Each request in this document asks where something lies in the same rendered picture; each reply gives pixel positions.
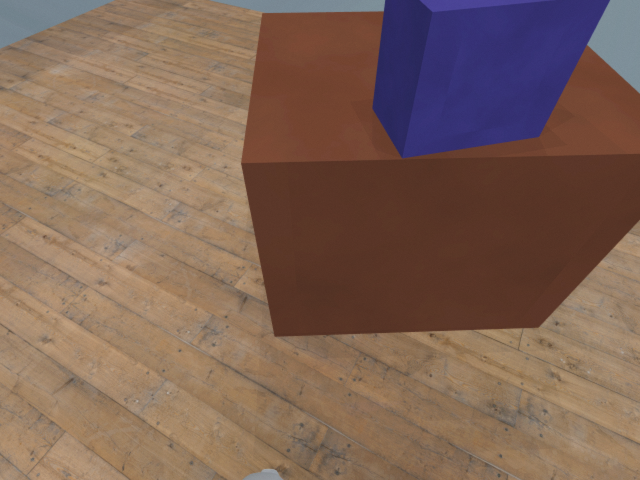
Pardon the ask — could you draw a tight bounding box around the carton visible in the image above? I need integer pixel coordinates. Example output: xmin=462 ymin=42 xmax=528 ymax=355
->
xmin=372 ymin=0 xmax=610 ymax=158

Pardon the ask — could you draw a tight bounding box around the pedestal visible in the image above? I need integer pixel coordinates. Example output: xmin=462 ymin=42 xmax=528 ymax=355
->
xmin=241 ymin=11 xmax=640 ymax=337

